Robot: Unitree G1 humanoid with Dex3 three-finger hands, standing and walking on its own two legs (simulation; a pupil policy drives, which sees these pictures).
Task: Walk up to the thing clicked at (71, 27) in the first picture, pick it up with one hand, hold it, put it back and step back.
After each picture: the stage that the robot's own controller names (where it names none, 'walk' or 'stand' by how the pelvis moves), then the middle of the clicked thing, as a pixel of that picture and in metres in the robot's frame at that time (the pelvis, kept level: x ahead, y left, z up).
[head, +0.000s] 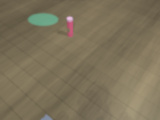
stand; (70, 27) +1.60 +0.16 -0.66
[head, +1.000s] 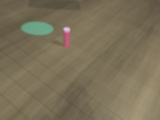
walk; (66, 37) +1.49 +0.13 -0.65
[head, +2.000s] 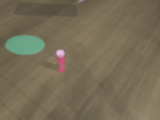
walk; (60, 61) +0.99 +0.16 -0.65
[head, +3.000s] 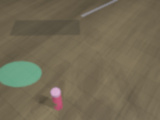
walk; (57, 99) +0.61 +0.18 -0.63
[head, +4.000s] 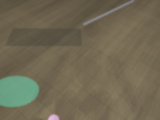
stand; out of the picture +0.40 +0.18 -0.63
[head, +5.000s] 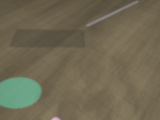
stand; out of the picture +0.39 +0.17 -0.64
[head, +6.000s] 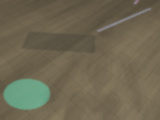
stand; out of the picture +0.38 +0.13 -0.66
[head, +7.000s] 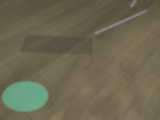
stand; out of the picture +0.39 +0.15 -0.66
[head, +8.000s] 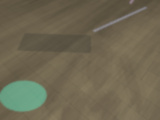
stand; out of the picture +0.38 +0.16 -0.66
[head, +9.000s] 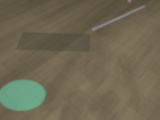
stand; out of the picture +0.38 +0.17 -0.66
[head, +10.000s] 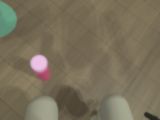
go down; (41, 69) +0.44 +0.16 -0.37
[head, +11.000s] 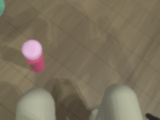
go down; (35, 58) +0.46 +0.17 -0.28
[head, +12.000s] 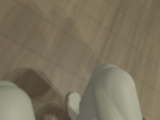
close in; out of the picture +0.46 +0.21 -0.17
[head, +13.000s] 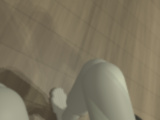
close; out of the picture +0.46 +0.23 -0.17
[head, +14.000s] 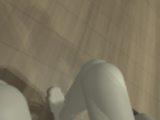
lift; out of the picture +0.43 +0.22 -0.17
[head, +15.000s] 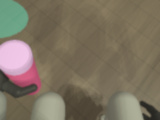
lift; (24, 74) +0.34 +0.18 -0.01
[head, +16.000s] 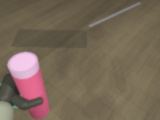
hold; (32, 90) +0.31 +0.16 +0.06
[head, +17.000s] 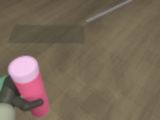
hold; (33, 91) +0.31 +0.16 +0.04
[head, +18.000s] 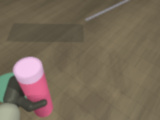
crouch; (37, 91) +0.31 +0.15 +0.03
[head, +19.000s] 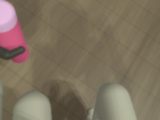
crouch; (11, 39) +0.47 +0.17 -0.04
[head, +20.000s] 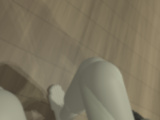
lower; out of the picture +0.47 +0.25 -0.18
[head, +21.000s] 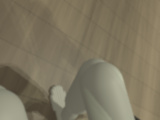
lower; out of the picture +0.46 +0.25 -0.17
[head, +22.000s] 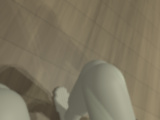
lower; out of the picture +0.46 +0.24 -0.17
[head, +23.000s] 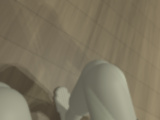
lower; out of the picture +0.46 +0.23 -0.16
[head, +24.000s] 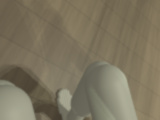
loosen; out of the picture +0.44 +0.20 -0.16
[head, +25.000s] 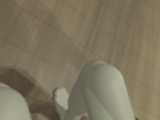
withdraw; out of the picture +0.45 +0.21 -0.18
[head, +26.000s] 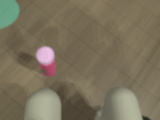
walk; (47, 63) +0.46 +0.15 -0.30
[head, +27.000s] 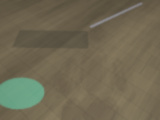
stand; out of the picture +0.37 +0.13 -0.59
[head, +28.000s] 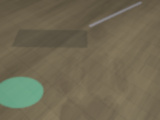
stand; out of the picture +0.38 +0.15 -0.60
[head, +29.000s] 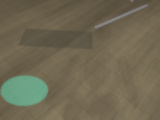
stand; out of the picture +0.38 +0.13 -0.63
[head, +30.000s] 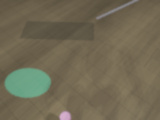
walk; out of the picture +0.40 +0.12 -0.65
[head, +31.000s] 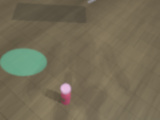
walk; (65, 95) +0.55 +0.10 -0.64
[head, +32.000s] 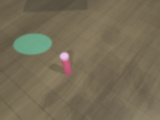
walk; (66, 64) +0.86 +0.21 -0.63
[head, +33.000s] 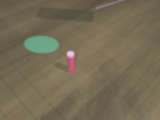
stand; (70, 62) +1.06 +0.12 -0.64
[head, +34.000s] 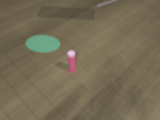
stand; (71, 62) +1.05 +0.12 -0.66
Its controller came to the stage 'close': yes
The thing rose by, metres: 0.70
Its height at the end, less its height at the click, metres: +0.00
